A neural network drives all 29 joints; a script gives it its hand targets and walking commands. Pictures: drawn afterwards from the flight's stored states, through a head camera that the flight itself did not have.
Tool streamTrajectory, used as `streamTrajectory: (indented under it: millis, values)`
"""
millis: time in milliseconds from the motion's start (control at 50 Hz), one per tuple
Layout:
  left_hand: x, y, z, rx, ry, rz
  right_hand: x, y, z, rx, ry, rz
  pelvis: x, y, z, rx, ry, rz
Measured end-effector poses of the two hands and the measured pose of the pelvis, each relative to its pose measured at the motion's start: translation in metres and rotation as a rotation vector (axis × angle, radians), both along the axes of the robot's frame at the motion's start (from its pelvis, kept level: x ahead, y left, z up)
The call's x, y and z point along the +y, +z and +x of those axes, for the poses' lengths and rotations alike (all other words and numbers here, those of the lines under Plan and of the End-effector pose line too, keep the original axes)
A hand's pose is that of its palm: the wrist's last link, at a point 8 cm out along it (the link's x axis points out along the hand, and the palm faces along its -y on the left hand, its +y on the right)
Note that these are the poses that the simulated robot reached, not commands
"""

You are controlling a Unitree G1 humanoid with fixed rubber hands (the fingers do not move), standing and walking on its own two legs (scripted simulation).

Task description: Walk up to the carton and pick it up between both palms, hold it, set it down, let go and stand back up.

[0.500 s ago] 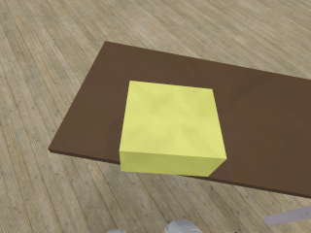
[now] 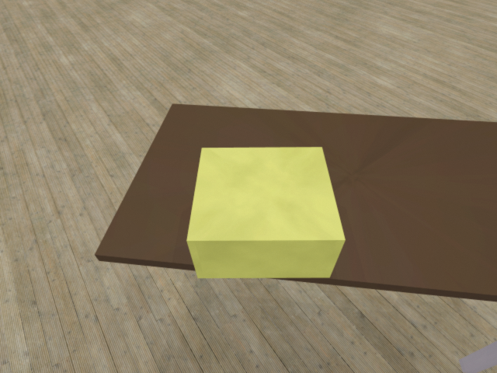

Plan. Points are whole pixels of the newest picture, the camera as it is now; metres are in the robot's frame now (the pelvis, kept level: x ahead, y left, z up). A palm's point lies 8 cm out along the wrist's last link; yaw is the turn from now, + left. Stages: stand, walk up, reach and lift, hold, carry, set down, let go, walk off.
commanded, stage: walk up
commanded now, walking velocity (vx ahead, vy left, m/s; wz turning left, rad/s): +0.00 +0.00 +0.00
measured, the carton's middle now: (262, 209) +0.44 -0.02 -0.03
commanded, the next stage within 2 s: stand in 0.04 s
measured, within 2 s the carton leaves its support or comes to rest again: neither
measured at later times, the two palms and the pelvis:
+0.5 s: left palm out of the picture +0.09 +0.24 -0.18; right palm out of the picture +0.11 -0.24 -0.16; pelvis -0.03 +0.00 -0.04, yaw +0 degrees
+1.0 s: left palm (131, 372) +0.16 +0.21 -0.11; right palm out of the picture +0.14 -0.21 -0.11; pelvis -0.03 -0.01 -0.01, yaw -2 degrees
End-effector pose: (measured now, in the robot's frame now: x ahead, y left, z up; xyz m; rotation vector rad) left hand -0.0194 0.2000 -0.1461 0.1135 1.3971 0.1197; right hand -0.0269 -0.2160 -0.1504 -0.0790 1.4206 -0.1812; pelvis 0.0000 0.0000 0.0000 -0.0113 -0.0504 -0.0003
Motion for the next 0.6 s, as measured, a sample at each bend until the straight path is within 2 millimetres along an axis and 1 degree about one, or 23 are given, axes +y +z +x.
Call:
streamTrajectory:
  millis: [80, 240, 340, 360, 380, 400, 420, 440, 480, 500, 520, 560, 580, 600]
  values:
    - [-0.006, -0.004, 0.0, 0.002, 0.0, -0.017, 0.005, 0.0, -0.005, 0.009, 0.003, 0.004, -0.001, -0.001, 0.0, 0.0, 0.003, 0.001]
    - [-0.008, -0.007, -0.007, 0.024, 0.011, -0.024, 0.01, 0.0, -0.007, 0.031, 0.005, 0.008, -0.001, -0.002, -0.001, 0.01, 0.005, 0.002]
    - [-0.005, -0.006, -0.014, 0.046, 0.014, -0.02, 0.013, 0.0, -0.001, 0.03, 0.011, 0.009, 0.0, -0.002, 0.0, 0.017, 0.004, 0.001]
    - [-0.004, -0.006, -0.014, 0.059, 0.017, -0.022, 0.013, -0.001, 0.001, 0.03, 0.003, 0.011, 0.0, -0.003, 0.0, 0.028, 0.0, 0.003]
    - [-0.002, -0.01, -0.008, 0.082, 0.018, -0.027, 0.01, -0.002, 0.011, 0.024, -0.018, 0.014, -0.001, -0.005, -0.002, 0.062, -0.008, 0.011]
    - [0.003, -0.015, 0.003, 0.1, 0.009, -0.023, 0.004, -0.004, 0.026, 0.013, -0.024, 0.007, -0.001, -0.009, -0.005, 0.092, -0.011, 0.02]
    - [0.014, -0.02, 0.018, 0.11, 0.003, -0.001, -0.003, -0.005, 0.045, -0.012, -0.02, -0.001, -0.002, -0.014, -0.01, 0.116, -0.013, 0.028]
    - [0.025, -0.025, 0.037, 0.102, 0.005, 0.028, -0.009, -0.006, 0.068, -0.045, -0.006, -0.011, -0.003, -0.019, -0.014, 0.14, -0.012, 0.033]
    - [0.041, -0.031, 0.086, 0.059, 0.037, 0.051, -0.018, -0.007, 0.113, -0.098, 0.022, -0.031, -0.004, -0.03, -0.022, 0.206, -0.004, 0.038]
    - [0.044, -0.033, 0.113, 0.031, 0.052, 0.041, -0.019, -0.008, 0.134, -0.117, 0.024, -0.032, -0.004, -0.036, -0.025, 0.246, 0.0, 0.038]
    - [0.043, -0.033, 0.14, -0.004, 0.057, 0.02, -0.017, -0.009, 0.155, -0.136, 0.022, -0.025, -0.004, -0.043, -0.029, 0.284, 0.004, 0.031]
    - [0.032, -0.027, 0.188, -0.096, 0.029, -0.041, -0.005, -0.008, 0.191, -0.193, 0.006, 0.007, -0.003, -0.053, -0.035, 0.337, 0.008, 0.012]
    - [0.021, -0.02, 0.207, -0.146, -0.002, -0.077, 0.005, -0.003, 0.204, -0.232, -0.006, 0.028, -0.002, -0.054, -0.037, 0.346, 0.008, 0.005]
    - [0.009, -0.012, 0.219, -0.192, -0.042, -0.11, 0.015, 0.004, 0.213, -0.274, -0.019, 0.049, -0.002, -0.053, -0.038, 0.342, 0.005, -0.001]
